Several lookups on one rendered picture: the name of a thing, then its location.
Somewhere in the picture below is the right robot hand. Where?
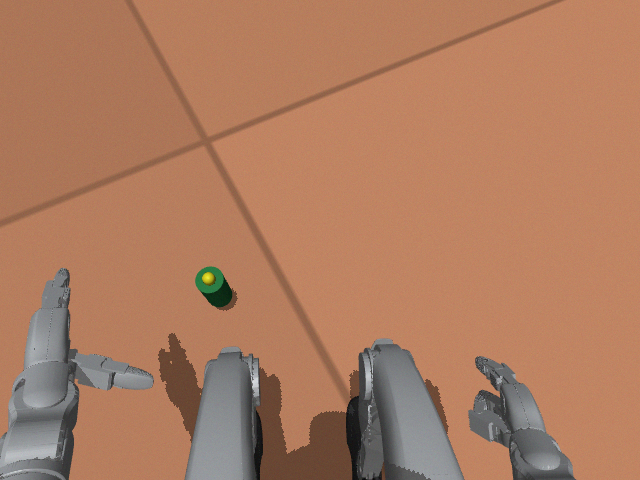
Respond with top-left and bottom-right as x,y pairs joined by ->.
468,356 -> 546,448

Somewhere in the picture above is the left robot arm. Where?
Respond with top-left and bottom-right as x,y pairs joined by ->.
0,362 -> 79,480

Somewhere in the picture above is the bottle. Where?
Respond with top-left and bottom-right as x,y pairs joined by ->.
195,266 -> 232,307

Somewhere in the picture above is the left robot hand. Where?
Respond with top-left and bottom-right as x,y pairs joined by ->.
24,268 -> 154,390

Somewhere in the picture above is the right robot arm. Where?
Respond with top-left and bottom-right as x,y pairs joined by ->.
509,429 -> 576,480

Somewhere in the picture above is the right robot foot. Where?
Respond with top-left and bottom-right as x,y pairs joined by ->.
346,396 -> 382,480

